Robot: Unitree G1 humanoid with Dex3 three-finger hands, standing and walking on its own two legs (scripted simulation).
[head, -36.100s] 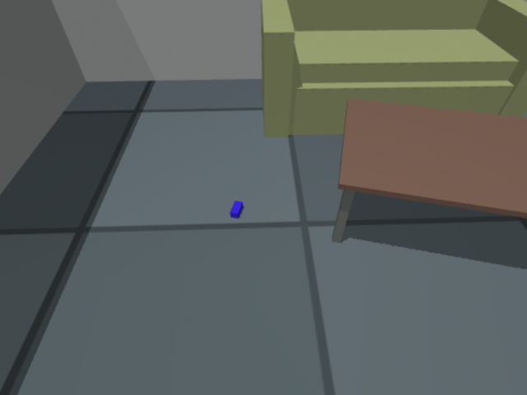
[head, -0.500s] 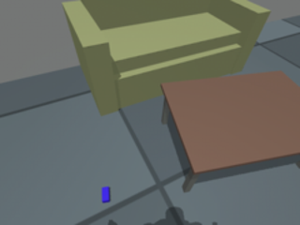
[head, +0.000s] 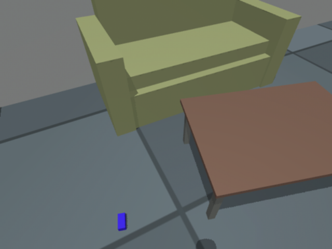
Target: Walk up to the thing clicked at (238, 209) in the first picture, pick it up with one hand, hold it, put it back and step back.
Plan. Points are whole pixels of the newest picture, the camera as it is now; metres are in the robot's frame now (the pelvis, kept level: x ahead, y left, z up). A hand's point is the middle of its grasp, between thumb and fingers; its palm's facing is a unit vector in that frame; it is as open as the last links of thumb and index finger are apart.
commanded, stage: walk up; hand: left
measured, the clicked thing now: (121, 221) +0.46 +0.29 -0.76
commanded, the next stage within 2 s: none
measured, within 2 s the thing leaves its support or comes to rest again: neither
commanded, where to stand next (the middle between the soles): +0.03 +0.01 m, yaw -1 degrees
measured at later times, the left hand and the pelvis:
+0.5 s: hand out of the picture +0.10 +0.25 -0.15, palm faces +0.01 -0.95 -0.32, open 7.4 cm; pelvis +0.00 +0.00 +0.00, yaw +0 degrees
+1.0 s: hand out of the picture +0.03 +0.28 -0.18, palm faces -0.07 -0.95 -0.29, open 7.4 cm; pelvis -0.05 +0.02 -0.01, yaw -1 degrees
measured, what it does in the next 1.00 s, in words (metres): lifts its right foot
